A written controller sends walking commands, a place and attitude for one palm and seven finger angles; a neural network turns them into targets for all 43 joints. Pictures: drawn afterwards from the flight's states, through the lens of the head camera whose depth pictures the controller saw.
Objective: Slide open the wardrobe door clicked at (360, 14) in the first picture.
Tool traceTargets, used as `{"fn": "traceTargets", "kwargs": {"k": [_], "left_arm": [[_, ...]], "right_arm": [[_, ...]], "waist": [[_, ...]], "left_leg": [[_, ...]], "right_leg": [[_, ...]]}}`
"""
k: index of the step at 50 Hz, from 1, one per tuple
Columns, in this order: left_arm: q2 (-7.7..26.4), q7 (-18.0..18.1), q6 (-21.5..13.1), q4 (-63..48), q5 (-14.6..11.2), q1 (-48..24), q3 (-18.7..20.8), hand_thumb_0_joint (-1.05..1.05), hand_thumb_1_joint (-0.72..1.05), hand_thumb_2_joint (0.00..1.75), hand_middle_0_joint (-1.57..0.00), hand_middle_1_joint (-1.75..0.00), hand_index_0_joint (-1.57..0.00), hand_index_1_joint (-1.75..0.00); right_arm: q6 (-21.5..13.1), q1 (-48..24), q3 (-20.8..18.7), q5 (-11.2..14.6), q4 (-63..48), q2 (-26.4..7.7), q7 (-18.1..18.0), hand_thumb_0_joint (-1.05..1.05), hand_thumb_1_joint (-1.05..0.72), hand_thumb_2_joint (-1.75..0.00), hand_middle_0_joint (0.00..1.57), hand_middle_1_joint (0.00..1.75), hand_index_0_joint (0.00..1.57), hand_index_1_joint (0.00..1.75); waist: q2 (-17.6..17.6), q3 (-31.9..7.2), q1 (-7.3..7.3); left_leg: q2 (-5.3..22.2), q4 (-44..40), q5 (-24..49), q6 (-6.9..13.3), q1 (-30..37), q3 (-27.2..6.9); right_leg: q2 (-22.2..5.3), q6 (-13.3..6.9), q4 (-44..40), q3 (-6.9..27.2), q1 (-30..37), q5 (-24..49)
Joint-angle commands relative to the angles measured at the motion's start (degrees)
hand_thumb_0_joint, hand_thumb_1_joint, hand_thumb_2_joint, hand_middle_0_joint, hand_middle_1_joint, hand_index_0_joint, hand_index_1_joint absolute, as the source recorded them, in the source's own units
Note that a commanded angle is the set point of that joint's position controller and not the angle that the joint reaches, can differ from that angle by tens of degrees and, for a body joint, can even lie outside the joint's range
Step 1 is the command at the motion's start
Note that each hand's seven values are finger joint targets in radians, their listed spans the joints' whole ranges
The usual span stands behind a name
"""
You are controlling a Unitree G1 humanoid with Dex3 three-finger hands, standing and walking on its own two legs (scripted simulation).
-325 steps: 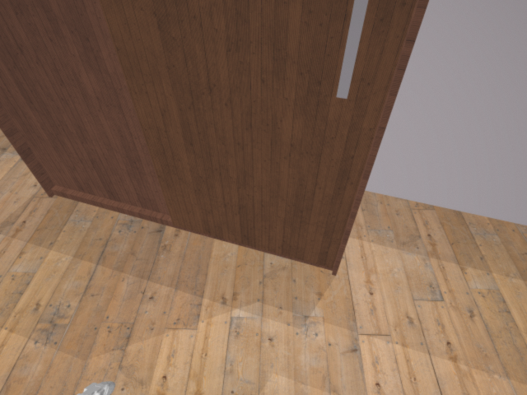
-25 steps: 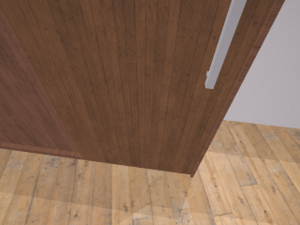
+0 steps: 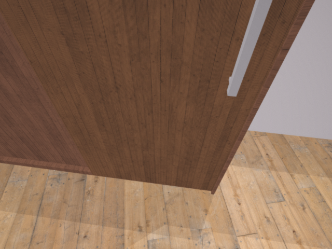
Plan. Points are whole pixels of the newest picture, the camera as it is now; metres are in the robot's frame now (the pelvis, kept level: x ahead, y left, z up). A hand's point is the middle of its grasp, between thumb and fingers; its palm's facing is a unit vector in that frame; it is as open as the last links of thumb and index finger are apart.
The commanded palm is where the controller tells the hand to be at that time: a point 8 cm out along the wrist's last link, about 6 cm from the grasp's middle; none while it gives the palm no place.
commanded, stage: shuffle to correct the standing spot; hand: right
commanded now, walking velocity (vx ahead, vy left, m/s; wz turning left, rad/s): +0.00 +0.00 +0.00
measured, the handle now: (244, 47) +0.54 -0.16 +0.23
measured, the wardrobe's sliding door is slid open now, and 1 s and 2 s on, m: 0.00 0.00 0.00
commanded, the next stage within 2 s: come to a stop and stand still in 0.32 s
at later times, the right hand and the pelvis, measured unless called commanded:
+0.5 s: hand out of the picture +0.04 -0.17 -0.19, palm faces +0.08 +0.98 -0.18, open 7.4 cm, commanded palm none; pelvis +0.06 +0.01 -0.02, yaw -3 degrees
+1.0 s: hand out of the picture +0.06 -0.16 -0.19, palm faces +0.12 +0.98 -0.16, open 7.4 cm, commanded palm none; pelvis +0.08 +0.00 -0.01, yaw -3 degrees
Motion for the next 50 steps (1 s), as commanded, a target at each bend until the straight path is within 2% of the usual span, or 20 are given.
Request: {"fn": "traceTargets", "kwargs": {"k": [1,3,9,15,19,22,24,25,26,27,28,31,41,44,45,46,47,48,49,50], "left_arm": [[6.26,0.5,-0.76,-1.41,-0.1,3.28,1.16,0.0,0.9,0.9,-0.2,-0.3,-0.2,-0.3],[6.16,0.5,-0.7,-1.25,-0.05,3.15,1.17,0.0,0.9,0.9,-0.2,-0.3,-0.2,-0.3],[3.77,-0.23,0.65,-1.42,0.8,6.03,1.07,0.0,0.9,0.9,-0.2,-0.3,-0.2,-0.3],[2.63,-0.35,-0.2,-2.24,0.68,9.18,1.26,0.0,0.9,0.9,-0.2,-0.3,-0.2,-0.3],[6.79,0.74,-1.56,0.32,0.76,15.97,2.28,0.0,0.9,0.9,-0.2,-0.3,-0.2,-0.3],[6.34,1.49,-1.81,0.9,1.3,17.57,2.17,0.0,0.9,0.9,-0.2,-0.3,-0.2,-0.3],[6.11,2.0,-1.47,-0.38,0.7,12.09,1.75,0.0,0.9,0.9,-0.2,-0.3,-0.2,-0.3],[4.86,2.0,-1.54,-1.57,-0.01,10.01,1.62,0.0,0.9,0.9,-0.2,-0.3,-0.2,-0.3],[2.32,1.74,-1.53,-3.27,-0.87,9.02,1.15,0.0,0.9,0.9,-0.2,-0.3,-0.2,-0.3],[1.05,1.81,-1.17,-4.3,-1.4,6.29,1.2,0.0,0.9,0.9,-0.2,-0.3,-0.2,-0.3],[1.33,2.07,-0.68,-3.76,-1.51,6.94,1.92,0.0,0.9,0.9,-0.2,-0.3,-0.2,-0.3],[-1.58,1.49,0.95,-2.25,-1.3,5.48,1.95,0.0,0.9,0.9,-0.2,-0.3,-0.2,-0.3],[0.8,0.44,1.79,-4.26,-0.55,1.78,2.3,0.0,0.9,0.9,-0.2,-0.3,-0.2,-0.3],[6.28,0.99,0.66,-5.1,0.06,1.39,2.71,0.0,0.9,0.9,-0.2,-0.3,-0.2,-0.3],[6.5,0.89,0.82,-5.74,0.13,-0.5,2.52,0.0,0.9,0.9,-0.2,-0.3,-0.2,-0.3],[9.34,0.58,0.47,-10.31,-1.33,-11.04,3.22,0.0,0.9,0.9,-0.2,-0.3,-0.2,-0.3],[3.74,-0.58,1.51,-12.37,-1.03,-6.45,2.65,0.0,0.9,0.9,-0.2,-0.3,-0.2,-0.3],[3.27,-0.82,2.06,-12.29,-0.44,-6.91,2.5,0.0,0.9,0.9,-0.2,-0.3,-0.2,-0.3],[3.3,-1.12,2.06,-12.0,-0.41,-4.87,2.38,0.0,0.9,0.9,-0.2,-0.3,-0.2,-0.3],[2.81,-1.16,1.79,-12.22,-0.3,-2.97,2.29,0.0,0.9,0.9,-0.2,-0.3,-0.2,-0.3]], "right_arm": [[-1.07,2.02,-1.46,-0.05,-2.19,-7.43,-0.53,0.0,-0.9,-0.9,0.2,0.3,0.2,0.3],[-1.04,1.94,-1.42,-0.01,-2.06,-7.43,-0.51,0.0,-0.9,-0.9,0.2,0.3,0.2,0.3],[0.1,4.99,-2.13,-0.54,-2.39,-6.57,0.01,0.0,-0.9,-0.9,0.2,0.3,0.2,0.3],[-0.51,6.87,-3.09,-0.45,-3.53,-6.33,0.33,0.0,-0.9,-0.9,0.2,0.3,0.2,0.3],[-1.52,2.59,-2.05,-0.67,-5.78,-0.94,0.53,0.0,-0.9,-0.9,0.2,0.3,0.2,0.3],[-2.3,-1.11,-2.34,-0.16,-6.92,-0.87,0.71,0.0,-0.9,-0.9,0.2,0.3,0.2,0.3],[-2.52,4.56,-2.76,0.32,-4.9,-0.14,0.76,0.0,-0.9,-0.9,0.2,0.3,0.2,0.3],[-2.76,12.07,-3.2,0.16,-2.62,-2.01,0.55,0.0,-0.9,-0.9,0.2,0.3,0.2,0.3],[-2.87,17.67,-4.13,0.04,-0.7,-6.53,-0.42,0.0,-0.9,-0.9,0.2,0.3,0.2,0.3],[-2.72,19.47,-3.73,0.35,0.31,-7.97,-0.85,0.0,-0.9,-0.9,0.2,0.3,0.2,0.3],[-2.7,15.84,-3.01,0.01,-0.3,-7.31,-1.16,0.0,-0.9,-0.9,0.2,0.3,0.2,0.3],[-1.67,8.05,-2.23,-0.57,-2.77,-4.76,-1.94,0.0,-0.9,-0.9,0.2,0.3,0.2,0.3],[-0.02,5.36,-3.01,-0.42,-5.49,-6.21,-1.9,0.0,-0.9,-0.9,0.2,0.3,0.2,0.3],[0.67,6.09,-2.15,0.01,-6.5,-2.07,-1.83,0.0,-0.9,-0.9,0.2,0.3,0.2,0.3],[0.95,6.3,-1.73,-0.45,-6.23,-1.09,-1.99,0.0,-0.9,-0.9,0.2,0.3,0.2,0.3],[-0.42,15.13,-1.09,0.36,-2.14,-4.23,-3.46,0.0,-0.9,-0.9,0.2,0.3,0.2,0.3],[-1.22,8.59,-1.49,-0.47,-6.23,-8.36,-2.89,0.0,-0.9,-0.9,0.2,0.3,0.2,0.3],[-1.6,7.66,-1.51,-0.58,-6.89,-9.0,-2.31,0.0,-0.9,-0.9,0.2,0.3,0.2,0.3],[-2.26,6.22,-1.44,-0.89,-7.26,-8.67,-2.44,0.0,-0.9,-0.9,0.2,0.3,0.2,0.3],[-2.67,5.2,-1.67,-1.06,-8.33,-8.54,-2.45,0.0,-0.9,-0.9,0.2,0.3,0.2,0.3]], "waist": [[-0.58,0.26,0.02],[-0.24,0.24,0.01],[2.55,4.4,-0.34],[0.89,5.17,0.68],[-15.98,4.66,3.39],[-13.78,6.08,4.33],[-11.31,2.43,-0.06],[-4.61,-1.61,-3.04],[7.48,-6.43,-4.33],[11.87,-7.88,-4.75],[9.18,-5.92,-2.7],[8.76,1.32,-0.88],[8.26,-3.64,0.5],[-7.52,-5.8,-0.21],[-7.81,-3.37,-0.92],[-8.7,-3.85,-4.95],[0.71,-2.21,-0.11],[-3.95,-0.26,-0.62],[-2.27,-0.76,1.21],[-4.41,-2.79,1.77]], "left_leg": [[3.81,-5.18,4.35,2.21,2.09,-4.31],[3.86,-5.29,4.07,2.23,1.91,-4.32],[4.32,-6.45,-22.37,3.02,-2.16,-5.26],[5.32,-2.67,-21.65,4.66,-3.59,-3.36],[-2.12,17.53,-14.34,1.97,-15.21,6.55],[-0.67,19.67,-21.53,2.94,-21.26,3.28],[-0.62,4.17,-8.86,2.56,-5.05,3.83],[0.94,0.2,10.02,2.06,7.75,1.6],[10.82,0.31,34.77,4.18,18.45,-8.42],[20.31,-1.48,56.19,9.49,17.3,-13.78],[20.37,-1.05,60.28,12.67,13.6,-12.17],[16.67,-1.5,53.27,12.63,5.09,-7.06],[12.14,0.63,30.98,9.0,2.41,-5.95],[3.24,5.23,3.1,2.09,-2.47,-0.23],[1.98,6.18,-8.48,1.38,-0.4,0.47],[6.82,-5.89,8.7,0.09,-0.6,-10.04],[14.21,-10.11,8.51,3.27,-0.29,-17.27],[16.22,-10.38,8.5,8.13,-3.16,-19.52],[14.88,-9.72,10.17,11.14,-2.4,-17.13],[13.72,-6.97,15.4,11.92,-0.84,-13.62]], "right_leg": [[-2.68,-3.0,-4.89,2.43,-4.12,5.98],[-2.65,-2.91,-4.8,2.35,-4.01,5.78],[-0.03,-3.95,-1.26,1.59,-10.22,-12.23],[0.43,-5.08,3.54,2.02,-10.71,-6.95],[-11.23,-11.47,-4.99,18.6,1.22,14.52],[-13.78,-14.68,-1.35,19.33,7.76,39.08],[-8.69,-9.7,5.24,9.87,0.69,42.85],[-4.54,-6.54,12.78,4.75,-5.64,36.32],[-0.09,-3.38,18.97,1.06,-15.77,13.02],[2.2,-2.48,25.82,1.17,-15.91,-16.87],[1.55,-2.3,27.81,3.89,-14.91,-20.44],[0.47,-2.06,28.95,2.39,-15.59,-17.04],[2.15,-1.38,4.33,-1.55,-3.94,1.89],[-10.12,-8.07,0.08,8.39,2.84,33.97],[-11.92,-10.09,-1.81,8.31,-2.0,31.91],[-8.57,-6.75,14.09,3.49,-5.45,22.65],[0.06,-3.37,16.76,-0.87,-13.15,-4.16],[0.53,-2.78,20.02,0.54,-12.77,-10.19],[-0.38,-3.01,20.73,1.42,-13.78,-9.4],[-0.2,-2.91,16.84,0.73,-11.45,-7.99]]}}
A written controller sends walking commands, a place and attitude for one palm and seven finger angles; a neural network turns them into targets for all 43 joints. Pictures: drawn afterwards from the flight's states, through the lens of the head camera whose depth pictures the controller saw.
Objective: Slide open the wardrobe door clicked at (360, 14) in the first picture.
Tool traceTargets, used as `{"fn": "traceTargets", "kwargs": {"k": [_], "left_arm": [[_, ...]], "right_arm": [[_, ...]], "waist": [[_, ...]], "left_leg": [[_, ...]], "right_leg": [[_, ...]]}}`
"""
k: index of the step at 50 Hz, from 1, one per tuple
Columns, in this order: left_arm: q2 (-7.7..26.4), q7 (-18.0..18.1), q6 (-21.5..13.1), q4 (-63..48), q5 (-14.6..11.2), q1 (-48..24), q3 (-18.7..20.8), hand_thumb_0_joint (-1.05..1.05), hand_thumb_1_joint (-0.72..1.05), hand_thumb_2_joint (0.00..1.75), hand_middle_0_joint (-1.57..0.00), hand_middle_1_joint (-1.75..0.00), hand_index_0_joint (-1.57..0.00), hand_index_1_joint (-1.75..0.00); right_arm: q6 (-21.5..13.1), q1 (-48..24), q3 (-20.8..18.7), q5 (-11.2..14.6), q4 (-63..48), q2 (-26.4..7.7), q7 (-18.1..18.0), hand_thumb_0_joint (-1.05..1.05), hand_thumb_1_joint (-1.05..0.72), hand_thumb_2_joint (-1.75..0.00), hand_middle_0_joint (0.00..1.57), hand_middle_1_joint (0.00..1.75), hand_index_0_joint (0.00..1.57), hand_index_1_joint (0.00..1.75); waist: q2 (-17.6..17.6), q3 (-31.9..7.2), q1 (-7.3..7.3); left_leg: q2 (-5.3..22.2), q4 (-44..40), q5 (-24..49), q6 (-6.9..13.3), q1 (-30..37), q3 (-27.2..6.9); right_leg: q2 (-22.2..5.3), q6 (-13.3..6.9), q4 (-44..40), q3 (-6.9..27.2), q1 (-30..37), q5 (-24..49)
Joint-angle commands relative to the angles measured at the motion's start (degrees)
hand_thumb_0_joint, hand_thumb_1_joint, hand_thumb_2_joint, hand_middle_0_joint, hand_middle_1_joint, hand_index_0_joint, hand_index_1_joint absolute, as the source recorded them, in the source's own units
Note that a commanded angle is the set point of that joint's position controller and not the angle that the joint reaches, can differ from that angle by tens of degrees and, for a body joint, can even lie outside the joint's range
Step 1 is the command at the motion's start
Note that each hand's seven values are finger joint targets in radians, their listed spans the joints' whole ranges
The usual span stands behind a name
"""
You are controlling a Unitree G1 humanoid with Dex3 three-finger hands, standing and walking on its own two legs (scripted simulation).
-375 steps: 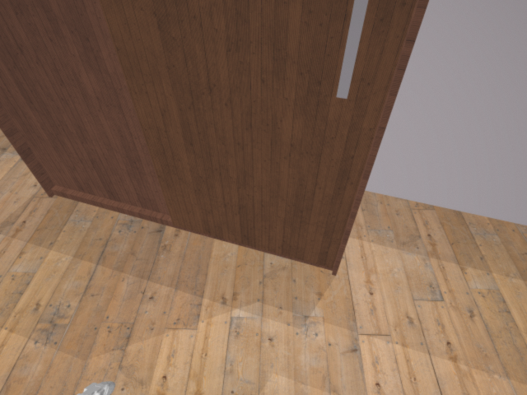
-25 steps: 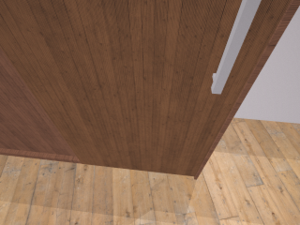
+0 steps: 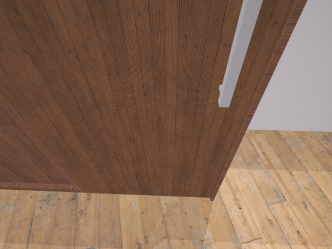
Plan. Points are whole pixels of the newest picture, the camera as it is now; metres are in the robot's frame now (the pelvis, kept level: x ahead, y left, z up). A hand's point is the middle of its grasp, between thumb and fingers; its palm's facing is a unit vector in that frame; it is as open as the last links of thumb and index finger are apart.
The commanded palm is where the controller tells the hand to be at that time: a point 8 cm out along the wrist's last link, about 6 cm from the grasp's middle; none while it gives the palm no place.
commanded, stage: come to a stop and stand still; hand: right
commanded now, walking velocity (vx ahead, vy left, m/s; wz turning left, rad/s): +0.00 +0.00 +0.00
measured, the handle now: (233, 54) +0.47 -0.14 +0.24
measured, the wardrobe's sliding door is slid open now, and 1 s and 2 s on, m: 0.00 0.00 0.00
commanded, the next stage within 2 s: look again from close up in 1.74 s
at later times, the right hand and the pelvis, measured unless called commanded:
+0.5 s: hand out of the picture +0.03 -0.23 -0.16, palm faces -0.03 +0.97 -0.25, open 7.4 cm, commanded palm none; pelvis +0.00 -0.04 +0.01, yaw +2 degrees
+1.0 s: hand out of the picture +0.03 -0.18 -0.16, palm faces -0.02 +0.98 -0.20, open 7.3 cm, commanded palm none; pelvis +0.03 -0.01 +0.01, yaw +1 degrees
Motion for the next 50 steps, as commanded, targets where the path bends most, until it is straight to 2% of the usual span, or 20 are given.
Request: {"fn": "traceTargets", "kwargs": {"k": [1,2,3,4,5,6,7,9,10,12,14,20,25,28,34,35,37,40,49,50], "left_arm": [[1.58,-0.57,-1.12,-4.41,-0.08,6.39,0.2,0.0,0.9,0.9,-0.2,-0.3,-0.2,-0.3],[2.4,-0.43,-1.58,-3.56,-0.16,8.32,0.02,0.0,0.9,0.9,-0.2,-0.3,-0.2,-0.3],[4.16,-0.3,-2.2,-3.5,0.03,8.89,0.16,0.0,0.9,0.9,-0.2,-0.3,-0.2,-0.3],[6.24,0.01,-2.54,-4.0,0.42,8.54,0.11,0.0,0.9,0.9,-0.2,-0.3,-0.2,-0.3],[6.25,0.29,-2.7,-4.48,0.63,7.29,0.03,0.0,0.9,0.9,-0.2,-0.3,-0.2,-0.3],[6.94,0.54,-2.61,-4.6,0.64,6.07,-0.03,0.0,0.9,0.9,-0.2,-0.3,-0.2,-0.3],[7.04,0.76,-2.5,-4.87,0.59,5.77,-0.18,0.0,0.9,0.9,-0.2,-0.3,-0.2,-0.3],[6.42,0.87,-2.49,-5.35,0.65,5.62,-0.09,0.0,0.9,0.9,-0.2,-0.3,-0.2,-0.3],[5.72,0.87,-2.71,-5.29,0.74,6.13,-0.06,0.0,0.9,0.9,-0.2,-0.3,-0.2,-0.3],[6.55,0.81,-2.86,-4.94,0.75,6.87,-0.26,0.0,0.9,0.9,-0.2,-0.3,-0.2,-0.3],[7.17,0.72,-2.89,-4.4,0.78,7.16,-0.17,0.0,0.9,0.9,-0.2,-0.3,-0.2,-0.3],[6.58,0.59,-3.25,-1.85,0.67,8.72,-0.86,0.0,0.9,0.9,-0.2,-0.3,-0.2,-0.3],[6.1,0.66,-3.41,0.66,0.49,10.28,-1.35,0.0,0.9,0.9,-0.2,-0.3,-0.2,-0.3],[5.81,0.78,-3.44,2.15,0.41,10.7,-1.6,0.0,0.9,0.9,-0.2,-0.3,-0.2,-0.3],[4.52,1.0,-3.56,4.27,0.24,11.85,-1.81,0.0,0.9,0.9,-0.2,-0.3,-0.2,-0.3],[4.19,1.06,-3.56,4.58,0.22,11.89,-1.83,0.0,0.9,0.9,-0.2,-0.3,-0.2,-0.3],[4.06,1.14,-3.65,5.16,0.16,11.8,-1.9,0.0,0.9,0.9,-0.2,-0.3,-0.2,-0.3],[3.65,1.21,-3.54,5.72,0.1,11.72,-1.85,0.0,0.9,0.9,-0.2,-0.3,-0.2,-0.3],[3.69,1.42,-3.47,6.83,0.11,10.43,-1.88,0.0,0.9,0.9,-0.2,-0.3,-0.2,-0.3],[3.35,1.44,-3.45,6.93,0.12,10.5,-1.81,0.0,0.9,0.9,-0.2,-0.3,-0.2,-0.3]], "right_arm": [[-2.64,-0.55,-2.13,-0.68,-4.88,-11.59,-0.73,0.0,-0.9,-0.9,0.2,0.3,0.2,0.3],[-2.33,-1.3,-1.89,-0.4,-4.93,-10.74,-0.66,0.0,-0.9,-0.9,0.2,0.3,0.2,0.3],[-1.72,-1.05,-1.54,-0.09,-4.9,-8.82,-0.56,0.0,-0.9,-0.9,0.2,0.3,0.2,0.3],[-1.1,0.47,-1.28,0.16,-5.02,-6.97,-0.55,0.0,-0.9,-0.9,0.2,0.3,0.2,0.3],[-0.54,0.89,-1.05,-0.06,-4.56,-6.15,-0.46,0.0,-0.9,-0.9,0.2,0.3,0.2,0.3],[-0.03,0.95,-0.94,-0.13,-4.03,-6.12,-0.26,0.0,-0.9,-0.9,0.2,0.3,0.2,0.3],[0.23,1.1,-0.82,-0.21,-3.8,-6.25,-0.05,0.0,-0.9,-0.9,0.2,0.3,0.2,0.3],[0.37,1.57,-0.78,-0.29,-3.32,-5.76,0.32,0.0,-0.9,-0.9,0.2,0.3,0.2,0.3],[0.14,1.19,-0.81,-0.48,-3.44,-5.96,0.5,0.0,-0.9,-0.9,0.2,0.3,0.2,0.3],[0.19,0.55,-0.9,-0.25,-3.33,-6.5,0.64,0.0,-0.9,-0.9,0.2,0.3,0.2,0.3],[0.3,-0.07,-0.86,-0.25,-3.42,-6.85,0.71,0.0,-0.9,-0.9,0.2,0.3,0.2,0.3],[-0.03,-0.99,-0.8,-0.08,-2.95,-8.23,0.79,0.0,-0.9,-0.9,0.2,0.3,0.2,0.3],[-0.18,-0.93,-0.47,0.18,-1.51,-8.33,0.68,0.0,-0.9,-0.9,0.2,0.3,0.2,0.3],[-0.2,-0.6,-0.18,0.39,-0.38,-7.88,0.59,0.0,-0.9,-0.9,0.2,0.3,0.2,0.3],[-0.56,0.1,-0.03,0.46,1.28,-7.06,0.37,0.0,-0.9,-0.9,0.2,0.3,0.2,0.3],[-0.63,0.32,-0.1,0.36,1.36,-7.05,0.32,0.0,-0.9,-0.9,0.2,0.3,0.2,0.3],[-0.76,0.54,-0.01,0.44,1.81,-6.89,0.27,0.0,-0.9,-0.9,0.2,0.3,0.2,0.3],[-0.89,0.75,0.04,0.31,2.25,-6.75,0.22,0.0,-0.9,-0.9,0.2,0.3,0.2,0.3],[-1.13,0.86,0.02,0.43,2.99,-6.86,0.15,0.0,-0.9,-0.9,0.2,0.3,0.2,0.3],[-1.18,1.06,-0.07,0.31,2.94,-6.74,0.17,0.0,-0.9,-0.9,0.2,0.3,0.2,0.3]], "waist": [[-1.85,-4.27,5.07],[-0.52,-4.84,5.41],[-2.43,-3.42,4.72],[-6.07,-2.27,3.26],[-9.66,0.16,2.15],[-12.17,2.02,1.75],[-9.46,3.94,1.5],[-4.46,4.62,1.14],[-3.03,3.28,1.16],[-0.97,1.64,1.58],[-1.35,1.03,1.69],[-1.43,-1.15,1.8],[-0.72,-1.02,2.07],[-1.67,0.24,2.15],[-1.23,-0.29,2.43],[-0.23,-0.06,2.19],[-1.12,-0.52,2.32],[0.45,0.11,2.42],[-0.68,0.28,2.37],[0.34,-0.05,2.36]], "left_leg": [[14.53,-8.69,23.0,7.26,-0.5,-13.92],[12.01,-5.91,19.61,4.81,-1.65,-10.99],[8.19,-3.49,12.33,1.89,-3.95,-8.02],[4.86,-2.72,3.98,0.02,-3.7,-6.15],[3.46,-1.71,-1.8,-0.91,-2.52,-4.27],[2.86,-0.66,-3.76,-1.32,-2.67,-4.06],[2.76,-0.75,-3.83,-1.23,-3.09,-4.33],[3.46,-3.07,-1.17,-1.0,-2.56,-5.41],[3.9,-4.18,0.67,-0.81,-1.67,-5.93],[4.45,-5.04,0.52,-0.72,-1.41,-6.96],[4.7,-5.35,0.68,-0.87,-1.87,-7.19],[5.96,-7.51,3.27,-0.63,0.72,-8.05],[6.52,-8.4,5.08,-0.72,1.56,-8.43],[6.77,-8.78,5.19,-0.74,0.85,-8.74],[7.14,-9.29,8.11,-0.57,1.34,-9.24],[7.03,-9.35,9.03,-0.6,1.59,-9.23],[7.32,-9.29,10.75,-0.55,1.81,-9.33],[7.14,-9.65,11.71,-0.5,1.74,-9.52],[7.7,-10.25,15.32,-0.25,2.41,-9.65],[7.48,-10.17,15.81,-0.23,2.73,-9.61]], "right_leg": [[-0.32,0.16,-3.84,1.36,2.94,1.56],[-0.36,0.02,-9.89,1.69,6.74,7.09],[-3.33,-1.04,-12.62,5.37,8.11,14.66],[-7.21,-3.13,-14.73,9.72,5.36,18.58],[-8.67,-4.94,-18.31,12.09,1.92,18.04],[-8.79,-5.45,-21.17,13.87,0.73,15.33],[-8.73,-5.7,-22.39,14.37,-0.75,11.65],[-7.63,-5.26,-24.0,13.52,-1.87,3.0],[-6.72,-4.95,-23.69,12.61,-0.81,4.11],[-6.23,-4.19,-24.74,12.65,0.44,0.19],[-6.25,-3.93,-25.67,12.67,1.54,-1.41],[-4.94,-3.54,-24.29,10.28,3.51,5.13],[-4.35,-3.21,-23.02,8.67,4.84,9.47],[-4.15,-2.97,-22.81,7.89,5.37,10.23],[-3.75,-2.75,-21.04,6.45,7.28,14.8],[-3.76,-2.89,-20.49,6.33,7.51,15.73],[-3.71,-2.69,-19.95,5.75,8.23,17.57],[-3.73,-2.64,-19.43,5.49,8.49,17.66],[-3.69,-2.12,-18.95,4.94,9.6,19.33],[-3.7,-2.13,-18.72,4.85,9.8,19.34]]}}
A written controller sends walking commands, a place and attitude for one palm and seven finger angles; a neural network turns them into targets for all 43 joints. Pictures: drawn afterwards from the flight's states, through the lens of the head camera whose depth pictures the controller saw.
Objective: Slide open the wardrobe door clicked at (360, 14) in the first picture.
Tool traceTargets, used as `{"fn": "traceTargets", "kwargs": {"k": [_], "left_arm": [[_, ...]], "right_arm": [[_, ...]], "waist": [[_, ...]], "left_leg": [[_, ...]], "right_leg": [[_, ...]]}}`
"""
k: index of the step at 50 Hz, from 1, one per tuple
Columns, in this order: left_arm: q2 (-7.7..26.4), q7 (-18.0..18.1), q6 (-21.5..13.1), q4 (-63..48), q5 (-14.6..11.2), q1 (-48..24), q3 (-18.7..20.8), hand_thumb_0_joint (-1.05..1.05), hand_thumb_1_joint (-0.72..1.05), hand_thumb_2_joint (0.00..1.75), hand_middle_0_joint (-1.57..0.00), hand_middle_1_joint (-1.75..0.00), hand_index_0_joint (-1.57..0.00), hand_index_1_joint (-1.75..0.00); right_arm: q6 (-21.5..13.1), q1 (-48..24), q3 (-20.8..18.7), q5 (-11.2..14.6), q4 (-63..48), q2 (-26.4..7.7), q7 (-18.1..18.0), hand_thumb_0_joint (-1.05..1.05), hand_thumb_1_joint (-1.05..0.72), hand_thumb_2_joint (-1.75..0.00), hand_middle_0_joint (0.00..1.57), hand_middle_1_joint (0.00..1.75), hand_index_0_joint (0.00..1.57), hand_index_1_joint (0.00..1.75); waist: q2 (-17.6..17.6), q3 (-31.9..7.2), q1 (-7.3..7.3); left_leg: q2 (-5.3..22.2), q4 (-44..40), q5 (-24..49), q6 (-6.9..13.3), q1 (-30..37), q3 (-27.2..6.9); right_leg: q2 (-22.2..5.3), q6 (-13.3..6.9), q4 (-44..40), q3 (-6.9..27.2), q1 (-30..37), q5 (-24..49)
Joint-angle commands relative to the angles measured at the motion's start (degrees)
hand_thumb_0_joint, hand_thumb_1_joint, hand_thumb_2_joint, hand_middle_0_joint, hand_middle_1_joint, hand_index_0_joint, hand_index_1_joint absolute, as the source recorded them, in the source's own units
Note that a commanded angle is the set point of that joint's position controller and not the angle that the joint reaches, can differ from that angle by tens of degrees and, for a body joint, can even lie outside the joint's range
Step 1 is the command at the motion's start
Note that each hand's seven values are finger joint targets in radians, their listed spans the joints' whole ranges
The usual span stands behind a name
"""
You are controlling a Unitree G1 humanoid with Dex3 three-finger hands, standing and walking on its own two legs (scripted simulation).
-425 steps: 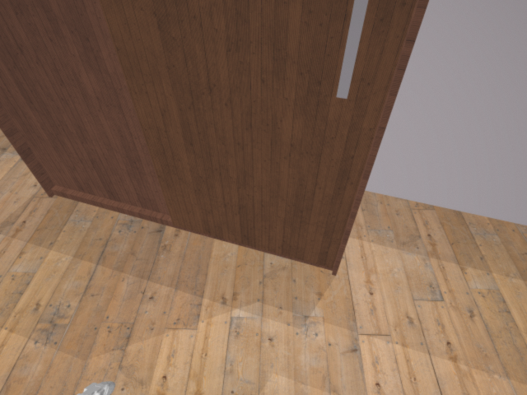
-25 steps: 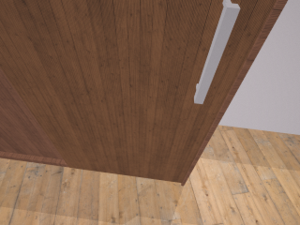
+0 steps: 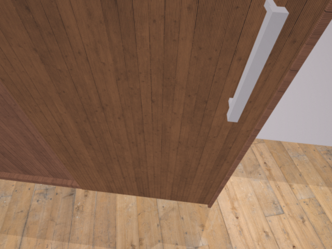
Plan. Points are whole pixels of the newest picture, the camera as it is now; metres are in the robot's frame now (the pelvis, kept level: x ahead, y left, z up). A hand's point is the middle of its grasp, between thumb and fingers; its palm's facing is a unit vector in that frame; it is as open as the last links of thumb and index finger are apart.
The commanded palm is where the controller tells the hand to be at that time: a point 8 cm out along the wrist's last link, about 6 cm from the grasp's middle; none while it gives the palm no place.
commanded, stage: come to a stop and stand still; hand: right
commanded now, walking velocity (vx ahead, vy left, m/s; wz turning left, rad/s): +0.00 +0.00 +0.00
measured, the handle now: (248, 70) +0.44 -0.14 +0.22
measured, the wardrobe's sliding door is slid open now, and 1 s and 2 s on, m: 0.00 0.00 0.00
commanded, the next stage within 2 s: look again from close up in 0.74 s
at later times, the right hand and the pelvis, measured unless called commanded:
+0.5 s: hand out of the picture +0.02 -0.15 -0.17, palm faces +0.03 +0.98 -0.22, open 7.4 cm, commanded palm none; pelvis +0.01 +0.03 +0.00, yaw -1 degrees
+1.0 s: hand out of the picture +0.00 -0.14 -0.17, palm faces +0.05 +0.98 -0.20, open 7.4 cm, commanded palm none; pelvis +0.01 +0.03 +0.00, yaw -1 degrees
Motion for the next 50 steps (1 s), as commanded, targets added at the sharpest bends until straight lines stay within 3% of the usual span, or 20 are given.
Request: {"fn": "traceTargets", "kwargs": {"k": [1,9,16,31,35,44,50], "left_arm": [[4.98,0.39,-0.74,-0.9,-0.1,3.41,0.84,0.0,0.9,0.9,-0.2,-0.3,-0.2,-0.3],[5.57,0.61,-0.71,-0.79,-0.06,2.45,0.95,0.0,0.9,0.9,-0.2,-0.3,-0.2,-0.3],[5.84,0.71,-0.49,-0.62,-0.1,1.62,1.01,0.0,0.9,0.9,-0.2,-0.3,-0.2,-0.3],[6.11,0.77,-0.2,-0.57,-0.06,0.77,0.99,0.0,0.9,0.9,-0.2,-0.3,-0.2,-0.3],[5.75,0.78,-0.08,-0.6,-0.1,0.85,1.0,0.0,0.9,0.9,-0.2,-0.3,-0.2,-0.3],[5.92,0.74,-0.16,-0.12,0.02,1.01,0.86,0.0,0.9,0.9,-0.2,-0.3,-0.2,-0.3],[5.46,0.79,-0.34,-0.02,-0.05,1.51,0.87,0.0,0.9,0.9,-0.2,-0.3,-0.2,-0.3]], "right_arm": [[-1.11,3.35,-1.2,-0.04,-1.54,-6.4,-0.39,0.0,-0.9,-0.9,0.2,0.3,0.2,0.3],[-1.34,2.92,-1.57,0.09,-1.66,-7.31,-0.39,0.0,-0.9,-0.9,0.2,0.3,0.2,0.3],[-1.42,2.94,-1.78,0.02,-1.95,-7.75,-0.43,0.0,-0.9,-0.9,0.2,0.3,0.2,0.3],[-1.48,2.83,-2.12,0.14,-2.32,-8.59,-0.4,0.0,-0.9,-0.9,0.2,0.3,0.2,0.3],[-1.4,2.65,-2.14,0.09,-2.42,-8.5,-0.35,0.0,-0.9,-0.9,0.2,0.3,0.2,0.3],[-1.39,2.67,-2.07,0.26,-2.03,-8.21,-0.15,0.0,-0.9,-0.9,0.2,0.3,0.2,0.3],[-1.44,3.04,-2.06,0.14,-1.91,-7.6,-0.14,0.0,-0.9,-0.9,0.2,0.3,0.2,0.3]], "waist": [[0.79,-0.1,0.09],[0.3,-2.0,0.07],[1.35,-0.9,-0.12],[0.99,-0.86,-0.32],[1.97,-0.04,-0.21],[-0.42,0.48,-0.27],[0.65,0.45,-0.35]], "left_leg": [[6.11,-4.18,15.74,1.49,-0.78,-5.67],[6.41,-4.08,21.04,1.79,1.38,-5.41],[6.85,-4.78,24.51,1.69,2.08,-5.33],[7.04,-6.42,26.21,0.96,3.15,-5.65],[6.76,-6.91,24.47,0.97,2.77,-5.76],[6.56,-7.8,18.9,1.44,1.7,-5.82],[6.23,-7.56,19.0,1.59,1.78,-5.66]], "right_leg": [[-7.06,-0.68,-3.27,6.55,1.02,13.91],[-7.21,-0.21,-2.51,6.34,2.12,16.74],[-7.1,0.18,-2.36,5.89,1.72,15.44],[-7.01,0.76,-2.41,5.4,1.73,13.4],[-7.01,0.9,-2.87,5.44,1.32,11.93],[-7.32,0.87,-3.78,6.01,1.4,11.66],[-7.4,0.67,-3.97,6.29,1.71,12.56]]}}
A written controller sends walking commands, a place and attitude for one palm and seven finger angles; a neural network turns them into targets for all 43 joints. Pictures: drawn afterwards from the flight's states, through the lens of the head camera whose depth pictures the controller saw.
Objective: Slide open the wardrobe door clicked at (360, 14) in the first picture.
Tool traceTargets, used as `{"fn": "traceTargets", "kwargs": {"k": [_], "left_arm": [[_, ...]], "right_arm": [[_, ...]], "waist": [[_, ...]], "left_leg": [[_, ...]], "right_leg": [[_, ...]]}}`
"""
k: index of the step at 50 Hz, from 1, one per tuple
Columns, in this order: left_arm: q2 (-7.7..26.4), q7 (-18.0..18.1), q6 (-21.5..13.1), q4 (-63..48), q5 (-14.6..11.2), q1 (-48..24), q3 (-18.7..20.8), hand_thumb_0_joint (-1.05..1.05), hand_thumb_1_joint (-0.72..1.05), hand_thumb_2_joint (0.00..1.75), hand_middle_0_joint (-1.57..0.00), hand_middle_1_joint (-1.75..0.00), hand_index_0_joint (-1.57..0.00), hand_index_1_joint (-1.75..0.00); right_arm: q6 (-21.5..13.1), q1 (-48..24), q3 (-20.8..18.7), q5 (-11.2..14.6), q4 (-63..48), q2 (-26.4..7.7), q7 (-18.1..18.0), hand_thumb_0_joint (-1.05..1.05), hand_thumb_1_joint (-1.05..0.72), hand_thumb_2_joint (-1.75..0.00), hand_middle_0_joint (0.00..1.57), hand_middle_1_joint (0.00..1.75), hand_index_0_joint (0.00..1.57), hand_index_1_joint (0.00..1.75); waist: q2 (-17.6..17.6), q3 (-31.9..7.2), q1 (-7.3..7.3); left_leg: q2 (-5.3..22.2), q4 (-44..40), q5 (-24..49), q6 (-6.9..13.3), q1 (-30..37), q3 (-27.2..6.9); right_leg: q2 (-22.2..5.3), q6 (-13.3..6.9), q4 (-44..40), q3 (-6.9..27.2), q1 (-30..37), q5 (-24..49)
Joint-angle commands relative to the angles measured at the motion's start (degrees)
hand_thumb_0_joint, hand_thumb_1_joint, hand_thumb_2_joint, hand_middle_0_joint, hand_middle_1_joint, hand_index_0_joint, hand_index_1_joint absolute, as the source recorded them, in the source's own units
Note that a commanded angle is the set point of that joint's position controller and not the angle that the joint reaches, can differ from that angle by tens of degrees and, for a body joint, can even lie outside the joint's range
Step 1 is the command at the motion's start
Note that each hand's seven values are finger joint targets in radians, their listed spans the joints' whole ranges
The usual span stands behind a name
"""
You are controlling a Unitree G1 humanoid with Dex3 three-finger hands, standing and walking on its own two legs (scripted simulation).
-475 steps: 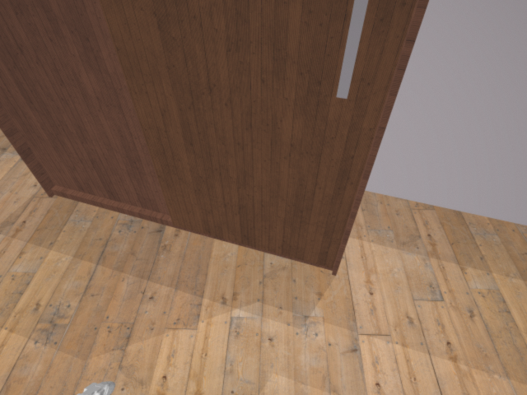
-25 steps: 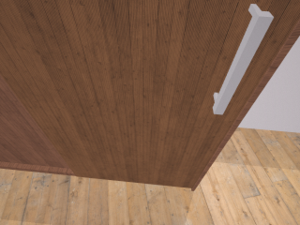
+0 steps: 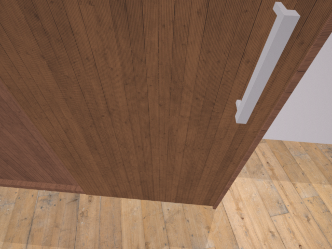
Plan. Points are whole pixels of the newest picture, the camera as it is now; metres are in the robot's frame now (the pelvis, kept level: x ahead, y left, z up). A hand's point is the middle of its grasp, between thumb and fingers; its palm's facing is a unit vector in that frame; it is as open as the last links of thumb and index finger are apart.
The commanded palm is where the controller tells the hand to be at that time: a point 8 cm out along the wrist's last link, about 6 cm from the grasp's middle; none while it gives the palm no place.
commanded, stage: look again from close up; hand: right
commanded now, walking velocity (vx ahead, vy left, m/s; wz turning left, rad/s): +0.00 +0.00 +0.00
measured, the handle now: (256, 72) +0.44 -0.17 +0.22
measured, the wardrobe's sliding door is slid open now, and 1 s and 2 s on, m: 0.00 0.00 0.00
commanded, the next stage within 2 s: raise the hand with hooked fingers in 0.56 s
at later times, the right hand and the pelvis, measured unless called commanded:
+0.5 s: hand out of the picture -0.01 -0.17 -0.18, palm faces +0.04 +0.98 -0.19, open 7.4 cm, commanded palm none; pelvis +0.00 +0.00 +0.00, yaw +0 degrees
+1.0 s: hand (255, 224) +0.18 -0.17 +0.03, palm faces -0.03 +1.00 +0.03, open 8.1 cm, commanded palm +0.12 -0.25 +0.00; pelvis -0.04 -0.01 -0.03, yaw +1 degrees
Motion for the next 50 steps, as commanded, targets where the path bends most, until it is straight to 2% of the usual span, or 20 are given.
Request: {"fn": "traceTargets", "kwargs": {"k": [1,9,32,33,34,35,36,37,38,39,40,41,42,43,44,45,46,47,49,50], "left_arm": [[5.68,0.5,-0.82,-1.27,-0.1,2.94,0.94,0.0,0.9,0.9,-0.2,-0.3,-0.2,-0.3],[5.41,0.39,-0.82,-0.88,-0.05,3.39,0.89,0.0,0.9,0.9,-0.2,-0.3,-0.2,-0.3],[5.05,0.5,-0.92,-0.57,-0.1,3.58,1.02,0.0,0.9,0.9,-0.2,-0.3,-0.2,-0.3],[5.95,-0.26,-1.26,-4.58,-0.75,-1.89,1.43,0.0,0.9,0.9,-0.2,-0.3,-0.2,-0.3],[16.3,2.32,-9.95,-25.15,-3.54,0.22,2.13,0.0,0.9,0.9,-0.2,-0.3,-0.2,-0.3],[10.13,4.75,-13.38,-23.35,-3.75,-5.41,0.26,0.0,0.9,0.9,-0.2,-0.3,-0.2,-0.3],[12.3,4.53,-15.4,-22.04,-1.61,-2.01,1.79,0.0,0.9,0.9,-0.2,-0.3,-0.2,-0.3],[8.58,3.93,-15.73,-21.2,-3.58,-1.01,1.63,0.0,0.9,0.9,-0.2,-0.3,-0.2,-0.3],[10.71,3.75,-16.21,-25.44,-4.6,-2.01,2.27,0.0,0.9,0.9,-0.2,-0.3,-0.2,-0.3],[12.62,3.98,-16.89,-27.03,-4.1,-2.97,3.23,0.0,0.9,0.9,-0.2,-0.3,-0.2,-0.3],[12.7,3.99,-17.68,-29.28,-3.35,-3.34,3.41,0.0,0.9,0.9,-0.2,-0.3,-0.2,-0.3],[12.9,3.71,-17.68,-29.63,-2.07,-2.1,4.07,0.0,0.9,0.9,-0.2,-0.3,-0.2,-0.3],[12.27,3.18,-17.63,-30.57,-1.73,-3.39,4.26,0.0,0.9,0.9,-0.2,-0.3,-0.2,-0.3],[12.39,2.34,-17.54,-31.46,-1.65,-4.65,4.3,0.0,0.9,0.9,-0.2,-0.3,-0.2,-0.3],[12.51,1.46,-17.42,-32.66,-1.61,-5.93,4.52,0.0,0.9,0.9,-0.2,-0.3,-0.2,-0.3],[12.93,0.33,-16.7,-33.84,-2.06,-6.39,5.24,0.0,0.9,0.9,-0.2,-0.3,-0.2,-0.3],[13.78,-0.53,-16.44,-36.69,-2.02,-7.4,5.07,0.0,0.9,0.9,-0.2,-0.3,-0.2,-0.3],[14.16,-0.66,-15.97,-38.8,-2.44,-8.3,5.41,0.0,0.9,0.9,-0.2,-0.3,-0.2,-0.3],[13.83,-0.4,-14.21,-42.95,-3.44,-10.69,4.63,0.0,0.9,0.9,-0.2,-0.3,-0.2,-0.3],[13.59,0.06,-12.95,-43.68,-3.17,-10.62,4.67,0.0,0.9,0.9,-0.2,-0.3,-0.2,-0.3]], "right_arm": [[-0.9,3.38,-1.31,-0.03,-1.47,-6.66,-0.52,0.0,-0.9,-0.9,0.2,0.3,0.2,0.3],[-0.9,3.49,-1.34,0.01,-1.28,-6.68,-0.48,0.0,-0.9,-0.9,0.2,0.3,0.2,0.3],[-0.99,3.96,-1.45,-0.05,-1.05,-6.34,-0.56,0.0,-0.9,-0.9,0.2,0.3,0.2,0.3],[-2.23,9.85,-1.15,-0.71,0.72,-5.54,-3.03,0.0,-0.9,-0.9,0.2,0.3,0.2,0.3],[-14.84,-33.46,-5.18,12.09,-87.56,-18.23,-1.69,0.0,-0.88,-0.89,0.2,0.32,0.2,0.32],[-13.27,-25.01,-10.95,9.15,-83.36,-22.92,-5.2,0.0,-0.85,-0.88,0.2,0.33,0.2,0.33],[-10.98,-8.97,-4.32,7.45,-73.44,-13.09,-6.22,0.0,-0.83,-0.87,0.21,0.34,0.21,0.34],[-4.6,7.75,1.72,8.23,-57.94,0.06,-6.41,0.0,-0.81,-0.86,0.21,0.36,0.21,0.36],[-5.04,1.04,2.34,11.24,-70.36,0.94,-5.12,0.0,-0.78,-0.85,0.21,0.37,0.21,0.37],[-7.63,-0.12,-1.02,11.18,-72.64,-3.34,-4.08,0.0,-0.76,-0.84,0.21,0.39,0.21,0.39],[-10.67,0.39,-0.93,10.68,-72.31,-2.85,-3.13,0.0,-0.74,-0.83,0.21,0.4,0.21,0.4],[-12.86,3.28,-3.04,10.19,-67.4,-3.49,-2.23,0.0,-0.71,-0.82,0.21,0.42,0.21,0.42],[-15.41,11.68,-3.11,11.42,-59.83,0.34,0.24,0.0,-0.69,-0.81,0.22,0.43,0.22,0.43],[-18.71,17.46,-2.95,12.61,-54.63,2.63,3.46,0.0,-0.67,-0.8,0.22,0.45,0.22,0.45],[-22.46,22.02,-3.96,14.38,-54.25,2.81,7.31,0.0,-0.64,-0.79,0.22,0.47,0.22,0.47],[-25.02,27.15,-8.37,15.62,-52.1,-0.29,11.38,0.0,-0.62,-0.78,0.22,0.48,0.22,0.48],[-26.98,26.62,-8.54,17.47,-54.15,-1.22,16.15,0.0,-0.6,-0.77,0.22,0.5,0.22,0.5],[-26.62,25.66,-12.03,17.6,-54.45,-4.98,18.59,0.0,-0.57,-0.76,0.22,0.51,0.22,0.51],[-22.53,19.52,-14.81,16.23,-61.89,-10.17,19.5,0.0,-0.53,-0.74,0.23,0.54,0.23,0.54],[-20.41,16.5,-16.92,16.26,-65.43,-12.48,18.2,0.0,-0.5,-0.73,0.23,0.55,0.23,0.55]], "waist": [[-0.49,0.4,0.03],[0.07,1.09,-0.08],[0.01,0.68,-0.12],[-0.66,1.85,-1.69],[-12.5,-26.03,5.63],[-17.74,-20.05,1.77],[-19.32,-21.88,1.01],[-9.57,-11.9,1.85],[-5.29,-9.04,2.01],[1.15,-7.55,2.75],[5.47,-6.28,3.33],[12.01,-5.74,3.43],[16.28,-1.09,1.38],[20.74,0.74,0.03],[22.05,-0.01,-1.6],[17.41,-1.47,-3.92],[14.17,-4.51,-3.47],[10.19,-7.05,-3.76],[2.83,-11.16,-4.9],[-0.54,-11.05,-5.13]], "left_leg": [[9.22,-4.15,17.12,-1.2,-1.52,-7.58],[9.16,-4.6,14.03,-1.13,-1.84,-7.47],[9.42,-4.36,16.52,-1.33,-1.16,-6.86],[13.4,-3.53,44.71,-6.0,-2.8,-12.3],[7.77,2.15,36.1,-2.48,2.13,-8.94],[4.13,2.84,23.29,-1.92,-1.23,-8.09],[3.4,3.67,13.89,-1.3,-1.97,-4.83],[3.01,3.55,12.65,-1.71,-5.1,-3.0],[3.32,4.32,14.15,-2.58,-6.73,-1.95],[3.11,3.77,11.35,-3.19,-10.87,-1.84],[3.06,4.03,8.47,-3.55,-13.49,-1.78],[2.54,4.7,5.65,-4.13,-17.49,-2.08],[2.66,6.38,3.57,-4.62,-20.4,-1.91],[2.79,8.49,1.88,-4.78,-22.13,-2.14],[3.2,10.28,3.06,-4.94,-21.49,-3.38],[3.69,12.38,7.42,-4.12,-19.08,-4.6],[4.75,14.13,11.44,-3.77,-16.76,-5.58],[5.52,15.05,13.31,-3.37,-15.11,-6.57],[5.74,14.51,9.87,-3.48,-13.85,-7.96],[5.32,13.92,5.52,-3.32,-14.7,-7.83]], "right_leg": [[-4.82,-2.27,-2.38,4.28,-0.1,11.3],[-4.65,-2.29,-2.88,4.61,-1.06,10.21],[-4.56,-2.24,-2.48,4.85,-1.1,11.81],[-3.79,-0.95,11.96,0.85,-6.48,7.33],[2.23,-3.72,2.42,2.04,9.8,15.86],[0.97,-3.4,2.89,-0.24,12.08,19.4],[0.38,-2.5,1.74,1.13,9.73,20.48],[-0.55,-3.26,2.18,3.2,2.93,19.93],[0.04,-3.64,3.83,4.53,0.22,16.47],[0.29,-3.62,5.71,3.98,-1.49,12.35],[1.16,-3.79,7.69,3.81,-3.05,10.17],[1.93,-3.41,9.87,4.25,-6.62,7.54],[1.95,-2.64,11.29,4.59,-12.75,3.98],[1.95,-2.01,12.96,4.7,-18.49,1.18],[2.09,-1.46,14.73,4.5,-22.21,-0.05],[2.57,-0.73,15.84,3.8,-22.95,1.26],[3.46,-0.38,17.54,2.95,-23.16,1.77],[3.86,-0.43,18.84,1.67,-23.59,2.32],[4.67,-1.44,18.92,-0.27,-23.99,1.36],[4.58,-1.62,18.58,-0.26,-23.5,0.19]]}}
